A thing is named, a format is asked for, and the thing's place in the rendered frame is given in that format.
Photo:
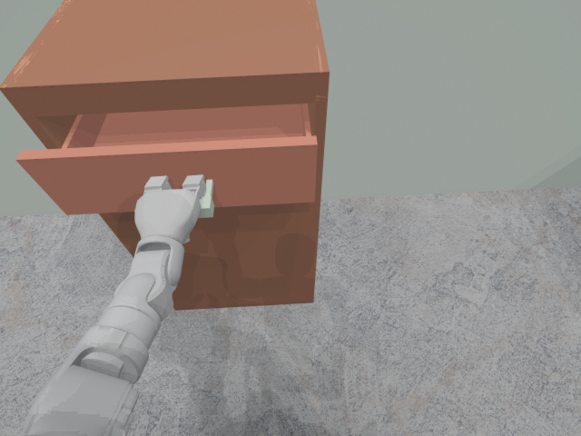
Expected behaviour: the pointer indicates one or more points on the cabinet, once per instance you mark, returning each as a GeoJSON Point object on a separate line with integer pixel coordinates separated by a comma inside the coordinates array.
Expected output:
{"type": "Point", "coordinates": [122, 56]}

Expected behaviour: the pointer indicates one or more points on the left robot forearm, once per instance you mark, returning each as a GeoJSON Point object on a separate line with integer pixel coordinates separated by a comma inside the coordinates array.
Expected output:
{"type": "Point", "coordinates": [118, 344]}

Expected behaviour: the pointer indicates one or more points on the drawer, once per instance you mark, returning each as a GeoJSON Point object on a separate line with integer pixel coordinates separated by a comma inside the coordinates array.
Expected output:
{"type": "Point", "coordinates": [255, 155]}

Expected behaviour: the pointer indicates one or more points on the handle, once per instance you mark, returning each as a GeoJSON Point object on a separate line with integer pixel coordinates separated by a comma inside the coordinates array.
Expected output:
{"type": "Point", "coordinates": [207, 205]}

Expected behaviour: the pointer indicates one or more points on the robot left upper arm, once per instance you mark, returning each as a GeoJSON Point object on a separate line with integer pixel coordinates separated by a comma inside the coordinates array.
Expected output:
{"type": "Point", "coordinates": [86, 403]}

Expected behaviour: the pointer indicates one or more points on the left robot hand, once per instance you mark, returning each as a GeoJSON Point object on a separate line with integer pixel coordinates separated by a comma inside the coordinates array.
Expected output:
{"type": "Point", "coordinates": [169, 212]}

